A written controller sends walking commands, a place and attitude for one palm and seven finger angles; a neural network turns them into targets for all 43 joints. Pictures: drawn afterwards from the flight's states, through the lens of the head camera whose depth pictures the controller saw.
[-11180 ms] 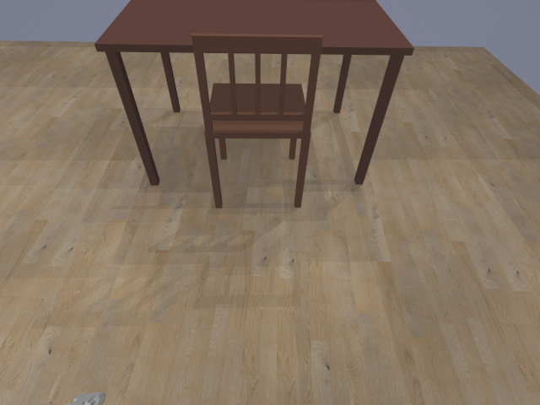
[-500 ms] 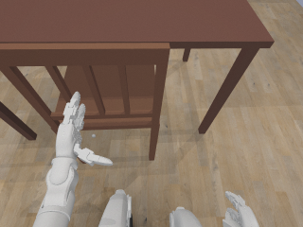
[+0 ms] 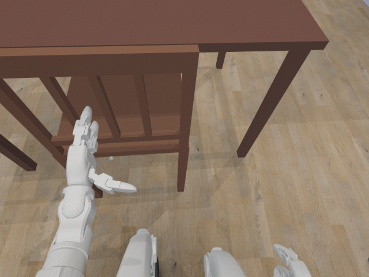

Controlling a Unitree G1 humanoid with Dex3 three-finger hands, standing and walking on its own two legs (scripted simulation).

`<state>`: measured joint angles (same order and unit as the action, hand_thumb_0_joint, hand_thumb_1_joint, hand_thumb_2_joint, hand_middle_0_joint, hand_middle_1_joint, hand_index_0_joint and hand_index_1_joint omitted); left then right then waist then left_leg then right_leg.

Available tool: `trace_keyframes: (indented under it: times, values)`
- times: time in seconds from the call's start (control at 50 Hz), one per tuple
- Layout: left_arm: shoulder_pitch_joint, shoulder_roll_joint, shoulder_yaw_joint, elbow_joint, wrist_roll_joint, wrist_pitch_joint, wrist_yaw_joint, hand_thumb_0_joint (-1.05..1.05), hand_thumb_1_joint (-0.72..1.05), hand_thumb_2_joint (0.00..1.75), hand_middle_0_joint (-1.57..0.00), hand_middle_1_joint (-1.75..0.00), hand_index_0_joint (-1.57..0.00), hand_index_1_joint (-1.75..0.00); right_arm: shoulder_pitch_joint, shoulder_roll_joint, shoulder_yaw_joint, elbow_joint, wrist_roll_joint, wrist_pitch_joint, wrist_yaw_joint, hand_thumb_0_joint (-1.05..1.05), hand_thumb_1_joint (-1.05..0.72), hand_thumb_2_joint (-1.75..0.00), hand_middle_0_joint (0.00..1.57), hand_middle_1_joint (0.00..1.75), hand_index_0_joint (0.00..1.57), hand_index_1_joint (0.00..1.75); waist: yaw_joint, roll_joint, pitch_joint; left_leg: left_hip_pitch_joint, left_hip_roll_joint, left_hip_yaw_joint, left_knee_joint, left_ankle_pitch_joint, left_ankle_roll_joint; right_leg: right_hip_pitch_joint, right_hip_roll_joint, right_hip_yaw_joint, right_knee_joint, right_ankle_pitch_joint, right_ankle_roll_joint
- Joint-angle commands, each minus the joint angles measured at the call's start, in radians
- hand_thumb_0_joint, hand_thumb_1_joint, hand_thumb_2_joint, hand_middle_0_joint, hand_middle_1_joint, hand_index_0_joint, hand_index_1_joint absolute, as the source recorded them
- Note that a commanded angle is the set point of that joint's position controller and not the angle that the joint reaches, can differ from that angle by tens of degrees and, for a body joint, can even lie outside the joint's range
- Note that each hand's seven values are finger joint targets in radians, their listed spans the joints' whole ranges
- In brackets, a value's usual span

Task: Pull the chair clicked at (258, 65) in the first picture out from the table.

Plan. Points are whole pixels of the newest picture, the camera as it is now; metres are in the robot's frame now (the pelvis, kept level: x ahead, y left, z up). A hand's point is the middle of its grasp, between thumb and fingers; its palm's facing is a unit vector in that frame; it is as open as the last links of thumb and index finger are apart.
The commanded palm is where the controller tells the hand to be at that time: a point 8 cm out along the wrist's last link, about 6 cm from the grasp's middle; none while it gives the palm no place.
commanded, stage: aim the fingers beside a spindle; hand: left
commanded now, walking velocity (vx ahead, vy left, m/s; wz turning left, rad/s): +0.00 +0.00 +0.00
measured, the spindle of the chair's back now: (107, 109) +0.50 +0.20 +0.01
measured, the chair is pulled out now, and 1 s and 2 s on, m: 0.00 0.00 0.00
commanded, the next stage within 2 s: push the fingers through the gap in 0.36 s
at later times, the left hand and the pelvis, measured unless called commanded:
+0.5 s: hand (113, 157) +0.36 +0.16 +0.03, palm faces +0.09 -1.00 -0.03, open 16.9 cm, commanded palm +0.34 +0.21 +0.03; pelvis +0.00 +0.00 +0.00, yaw +0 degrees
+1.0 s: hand (113, 138) +0.40 +0.17 +0.03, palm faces +0.11 -0.99 -0.03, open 16.9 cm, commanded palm +0.38 +0.21 +0.03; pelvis +0.00 +0.00 -0.01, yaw +0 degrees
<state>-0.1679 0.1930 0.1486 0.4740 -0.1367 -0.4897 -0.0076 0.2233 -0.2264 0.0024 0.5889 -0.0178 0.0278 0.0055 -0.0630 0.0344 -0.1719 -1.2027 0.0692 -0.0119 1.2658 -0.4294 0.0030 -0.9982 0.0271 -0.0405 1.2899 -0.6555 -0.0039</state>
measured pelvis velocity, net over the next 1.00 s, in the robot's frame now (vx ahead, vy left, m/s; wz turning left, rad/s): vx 0.00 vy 0.00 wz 0.00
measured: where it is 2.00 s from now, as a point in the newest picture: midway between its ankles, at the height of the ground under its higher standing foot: outside the picture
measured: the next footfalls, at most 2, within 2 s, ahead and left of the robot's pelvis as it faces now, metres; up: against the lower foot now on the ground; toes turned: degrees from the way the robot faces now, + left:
none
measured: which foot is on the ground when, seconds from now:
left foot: down 0.00-1.00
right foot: down 0.00-1.00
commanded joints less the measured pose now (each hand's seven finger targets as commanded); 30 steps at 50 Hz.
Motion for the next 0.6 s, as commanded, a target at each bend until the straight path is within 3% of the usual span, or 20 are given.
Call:
trace_keyframes:
  times: [0.0,0.08,0.2,0.24,0.26,0.36,0.46,0.5,0.52,0.54,0.58]
  values:
    - [-0.223,0.101,0.009,-0.211,-0.019,-0.076,-0.021,0.0,-0.5,0.3,-0.06,-0.08,-0.06,-0.08,0.005,-0.152,-0.061,-0.121,0.009,-0.042,-0.019,0.0,-0.9,-0.9,0.2,0.3,0.2,0.3,-0.009,0.021,-0.355,0.465,-0.032,-0.026,-0.127,0.147,0.023,-0.016,0.011,-0.001,-0.228,0.289,-0.017]
    - [-0.284,0.064,-0.039,-0.192,-0.018,-0.069,-0.032,0.0,-0.5,0.3,-0.06,-0.08,-0.06,-0.08,0.004,-0.154,-0.062,-0.11,0.012,-0.048,-0.023,0.0,-0.9,-0.9,0.2,0.3,0.2,0.3,-0.028,0.012,-0.331,0.466,-0.033,-0.037,-0.126,0.102,0.023,-0.054,0.008,-0.007,-0.234,0.245,-0.016]
    - [-0.27,0.138,0.041,-0.182,0.0,-0.067,0.002,0.0,-0.5,0.3,-0.06,-0.08,-0.06,-0.08,0.006,-0.156,-0.062,-0.113,0.006,-0.042,-0.023,0.0,-0.9,-0.9,0.2,0.3,0.2,0.3,0.003,0.036,-0.373,0.484,-0.033,-0.04,-0.125,0.149,0.019,-0.041,0.009,-0.01,-0.214,0.272,-0.022]
    - [-0.263,0.116,0.026,-0.211,0.0,-0.07,0.008,0.0,-0.5,0.3,-0.06,-0.08,-0.06,-0.08,0.001,-0.148,-0.06,-0.124,0.005,-0.039,-0.018,0.0,-0.9,-0.9,0.2,0.3,0.2,0.3,0.009,0.045,-0.393,0.5,-0.035,-0.032,-0.125,0.169,0.019,-0.024,0.008,-0.005,-0.218,0.294,-0.02]
    - [-0.24,0.133,0.043,-0.212,-0.001,-0.069,0.011,0.0,-0.5,0.3,-0.06,-0.08,-0.06,-0.08,0.0,-0.149,-0.06,-0.127,0.005,-0.037,-0.017,0.0,-0.9,-0.9,0.2,0.3,0.2,0.3,0.017,0.046,-0.395,0.498,-0.034,-0.033,-0.129,0.174,0.016,-0.014,0.008,-0.007,-0.215,0.298,-0.022]
    - [-0.25,0.105,0.015,-0.158,-0.003,-0.054,-0.003,0.0,-0.5,0.3,-0.06,-0.08,-0.06,-0.08,0.0,-0.148,-0.057,-0.127,0.01,-0.027,-0.017,0.0,-0.9,-0.9,0.2,0.3,0.2,0.3,-0.011,-0.007,-0.323,0.438,-0.035,-0.024,-0.124,0.129,0.023,-0.02,0.011,0.0,-0.232,0.282,-0.015]
    - [-0.282,0.083,-0.012,-0.203,-0.014,-0.071,-0.014,0.0,-0.5,0.3,-0.06,-0.08,-0.06,-0.08,0.002,-0.15,-0.059,-0.122,0.009,-0.038,-0.018,0.0,-0.9,-0.9,0.2,0.3,0.2,0.3,-0.015,0.031,-0.361,0.486,-0.033,-0.034,-0.124,0.14,0.02,-0.037,0.009,-0.007,-0.228,0.276,-0.018]
    - [-0.295,0.131,0.027,-0.195,-0.009,-0.077,-0.008,0.0,-0.5,0.3,-0.06,-0.08,-0.06,-0.08,0.009,-0.157,-0.06,-0.112,0.007,-0.04,-0.022,0.0,-0.9,-0.9,0.2,0.3,0.2,0.3,-0.011,0.021,-0.372,0.478,-0.031,-0.039,-0.117,0.149,0.021,-0.039,0.012,-0.005,-0.217,0.279,-0.019]
    - [-0.324,0.107,0.0,-0.198,-0.002,-0.079,-0.007,0.0,-0.5,0.3,-0.06,-0.08,-0.06,-0.08,0.009,-0.154,-0.06,-0.107,0.006,-0.04,-0.021,0.0,-0.9,-0.9,0.2,0.3,0.2,0.3,-0.023,0.032,-0.374,0.488,-0.032,-0.038,-0.113,0.16,0.021,-0.052,0.009,-0.005,-0.215,0.29,-0.018]
    - [-0.322,0.103,0.004,-0.183,-0.003,-0.077,-0.006,0.0,-0.5,0.3,-0.06,-0.08,-0.06,-0.08,0.013,-0.152,-0.06,-0.104,0.005,-0.04,-0.021,0.0,-0.9,-0.9,0.2,0.3,0.2,0.3,-0.018,0.028,-0.371,0.484,-0.033,-0.038,-0.113,0.159,0.021,-0.046,0.009,-0.007,-0.217,0.29,-0.018]
    - [-0.339,0.121,0.022,-0.156,0.0,-0.074,-0.003,0.0,-0.5,0.3,-0.06,-0.08,-0.06,-0.08,0.015,-0.154,-0.062,-0.098,0.004,-0.039,-0.022,0.0,-0.9,-0.9,0.2,0.3,0.2,0.3,-0.02,0.019,-0.367,0.472,-0.033,-0.035,-0.11,0.156,0.021,-0.047,0.01,-0.003,-0.218,0.292,-0.017]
